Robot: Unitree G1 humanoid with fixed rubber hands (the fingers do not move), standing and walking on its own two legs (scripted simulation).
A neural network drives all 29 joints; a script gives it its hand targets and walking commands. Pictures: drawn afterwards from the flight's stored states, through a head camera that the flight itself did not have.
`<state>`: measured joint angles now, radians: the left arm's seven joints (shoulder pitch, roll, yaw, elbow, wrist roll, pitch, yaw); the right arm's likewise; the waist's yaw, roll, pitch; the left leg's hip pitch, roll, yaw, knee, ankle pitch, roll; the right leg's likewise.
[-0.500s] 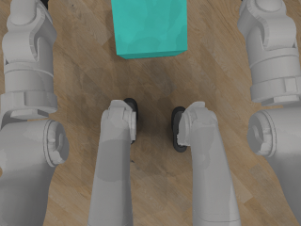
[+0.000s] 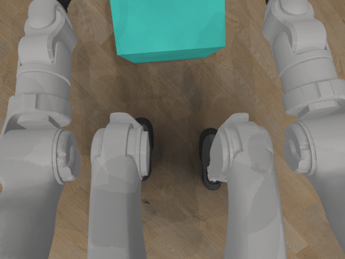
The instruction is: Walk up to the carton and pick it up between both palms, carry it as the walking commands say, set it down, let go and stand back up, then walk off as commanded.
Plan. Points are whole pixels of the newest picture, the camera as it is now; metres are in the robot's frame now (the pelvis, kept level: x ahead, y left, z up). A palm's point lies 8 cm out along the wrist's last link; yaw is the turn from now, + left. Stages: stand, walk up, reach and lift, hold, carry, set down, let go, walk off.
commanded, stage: reach and lift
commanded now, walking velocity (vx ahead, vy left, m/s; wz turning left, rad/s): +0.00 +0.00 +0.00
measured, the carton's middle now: (167, 13) +0.55 +0.04 -0.30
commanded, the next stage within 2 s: none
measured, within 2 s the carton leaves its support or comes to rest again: neither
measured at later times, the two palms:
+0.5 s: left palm (65, 11) +0.54 +0.24 -0.23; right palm (257, 1) +0.56 -0.14 -0.23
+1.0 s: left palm (76, 8) +0.54 +0.22 -0.23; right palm out of the picture +0.56 -0.11 -0.23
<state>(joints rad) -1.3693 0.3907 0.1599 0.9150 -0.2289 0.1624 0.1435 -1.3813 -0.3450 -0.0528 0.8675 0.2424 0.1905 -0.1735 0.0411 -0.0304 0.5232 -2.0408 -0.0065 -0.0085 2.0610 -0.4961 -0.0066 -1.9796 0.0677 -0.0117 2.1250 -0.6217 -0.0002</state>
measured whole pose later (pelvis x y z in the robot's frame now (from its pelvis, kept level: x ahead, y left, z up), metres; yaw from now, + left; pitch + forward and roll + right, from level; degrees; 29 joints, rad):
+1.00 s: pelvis +0.01 +0.00 -0.06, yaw +0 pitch +29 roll +2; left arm -1.47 0.41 0.06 1.17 -0.33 0.01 0.10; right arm -1.50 -0.32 0.07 1.10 0.26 0.05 -0.15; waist 0.05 -0.02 0.52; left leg -2.23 0.00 0.01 2.23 -0.51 -0.01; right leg -2.18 0.08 0.00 2.31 -0.64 0.00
